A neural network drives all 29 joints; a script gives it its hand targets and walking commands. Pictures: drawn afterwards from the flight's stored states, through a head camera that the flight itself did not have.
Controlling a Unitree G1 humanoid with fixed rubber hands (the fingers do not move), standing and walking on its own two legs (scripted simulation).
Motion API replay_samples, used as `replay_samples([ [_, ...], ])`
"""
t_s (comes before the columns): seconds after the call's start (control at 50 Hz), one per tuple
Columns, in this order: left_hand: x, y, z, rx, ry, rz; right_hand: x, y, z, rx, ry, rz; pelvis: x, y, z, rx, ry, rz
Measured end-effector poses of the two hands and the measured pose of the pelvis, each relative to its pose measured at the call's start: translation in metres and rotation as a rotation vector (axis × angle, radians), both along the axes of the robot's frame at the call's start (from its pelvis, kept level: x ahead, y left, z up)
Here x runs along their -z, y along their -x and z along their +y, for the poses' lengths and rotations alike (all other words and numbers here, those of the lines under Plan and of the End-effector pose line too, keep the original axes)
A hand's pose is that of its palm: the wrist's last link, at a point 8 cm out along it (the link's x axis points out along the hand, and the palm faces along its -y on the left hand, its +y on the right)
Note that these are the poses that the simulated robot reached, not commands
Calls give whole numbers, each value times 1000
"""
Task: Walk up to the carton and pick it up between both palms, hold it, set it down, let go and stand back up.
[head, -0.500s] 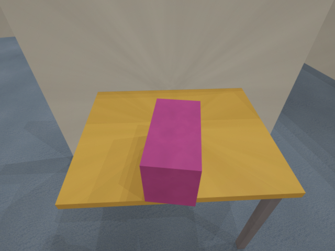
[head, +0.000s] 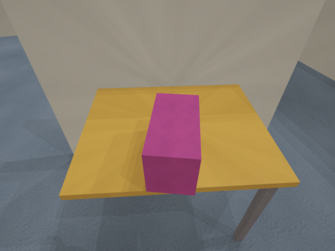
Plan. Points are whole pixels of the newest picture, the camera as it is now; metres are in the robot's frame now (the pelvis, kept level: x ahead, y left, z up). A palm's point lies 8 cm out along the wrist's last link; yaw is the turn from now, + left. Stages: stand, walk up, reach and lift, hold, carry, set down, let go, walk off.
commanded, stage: stand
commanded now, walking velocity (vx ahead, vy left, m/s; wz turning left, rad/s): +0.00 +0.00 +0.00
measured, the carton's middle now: (174, 140) +0.51 +0.00 -0.04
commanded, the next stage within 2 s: none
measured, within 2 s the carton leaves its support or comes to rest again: neither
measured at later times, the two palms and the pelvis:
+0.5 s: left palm out of the picture +0.03 +0.23 -0.13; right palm out of the picture +0.02 -0.24 -0.13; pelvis +0.02 +0.00 +0.00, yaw +0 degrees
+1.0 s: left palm out of the picture +0.03 +0.23 -0.13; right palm out of the picture +0.02 -0.24 -0.13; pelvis +0.03 +0.00 +0.00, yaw +0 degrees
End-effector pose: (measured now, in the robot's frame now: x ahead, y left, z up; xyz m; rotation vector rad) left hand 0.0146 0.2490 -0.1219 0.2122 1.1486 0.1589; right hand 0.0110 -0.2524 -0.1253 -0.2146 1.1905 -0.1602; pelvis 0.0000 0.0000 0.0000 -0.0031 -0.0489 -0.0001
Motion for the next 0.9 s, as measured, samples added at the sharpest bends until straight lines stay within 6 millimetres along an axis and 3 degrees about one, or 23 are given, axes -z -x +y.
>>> replay_samples([
  [0.2, 2, 6, -2, -12, -1, 40, 4, 4, 2, 13, -9, 35, 0, -4, -1, 0, -1, 9],
  [0.62, 6, -21, -17, -9, 20, 55, 6, -14, 9, 26, -23, 62, -2, -23, -5, 4, -4, 16],
  [0.9, 7, -19, -17, -19, 17, 97, 7, -12, 11, 40, -26, 97, -4, -27, -5, 6, -4, 16],
])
